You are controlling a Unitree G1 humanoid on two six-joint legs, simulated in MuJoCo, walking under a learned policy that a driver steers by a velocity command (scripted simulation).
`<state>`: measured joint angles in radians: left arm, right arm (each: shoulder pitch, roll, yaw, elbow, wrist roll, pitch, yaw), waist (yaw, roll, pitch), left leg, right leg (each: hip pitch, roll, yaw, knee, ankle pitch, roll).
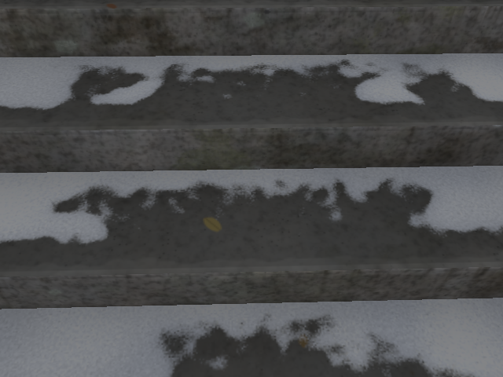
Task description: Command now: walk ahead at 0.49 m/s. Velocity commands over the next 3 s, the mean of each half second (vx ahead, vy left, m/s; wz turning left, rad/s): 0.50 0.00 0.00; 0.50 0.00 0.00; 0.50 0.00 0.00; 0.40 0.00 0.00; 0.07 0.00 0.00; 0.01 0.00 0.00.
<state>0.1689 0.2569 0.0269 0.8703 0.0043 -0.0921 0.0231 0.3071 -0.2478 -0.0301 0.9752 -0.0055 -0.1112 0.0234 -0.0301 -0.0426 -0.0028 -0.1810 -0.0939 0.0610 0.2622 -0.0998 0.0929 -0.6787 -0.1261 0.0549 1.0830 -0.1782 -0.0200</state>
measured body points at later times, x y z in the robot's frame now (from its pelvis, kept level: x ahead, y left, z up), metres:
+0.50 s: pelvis +0.23 -0.07 +0.00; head +0.25 -0.09 +0.45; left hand +0.11 +0.14 -0.14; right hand +0.40 -0.26 -0.13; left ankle +0.26 +0.06 -0.41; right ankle +0.17 -0.16 -0.75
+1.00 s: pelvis +0.47 -0.07 +0.14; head +0.46 -0.05 +0.59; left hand +0.67 +0.08 +0.04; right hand +0.36 -0.25 -0.01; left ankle +0.42 +0.01 -0.59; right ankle +0.56 -0.23 -0.30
